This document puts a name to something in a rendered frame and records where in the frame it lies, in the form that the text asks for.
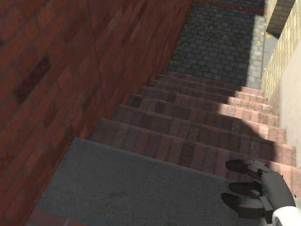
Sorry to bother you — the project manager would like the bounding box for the right robot hand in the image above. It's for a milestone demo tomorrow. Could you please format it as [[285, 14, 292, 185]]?
[[221, 158, 296, 224]]

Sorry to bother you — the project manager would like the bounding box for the robot right forearm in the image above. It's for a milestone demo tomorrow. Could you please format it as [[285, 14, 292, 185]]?
[[272, 206, 301, 226]]

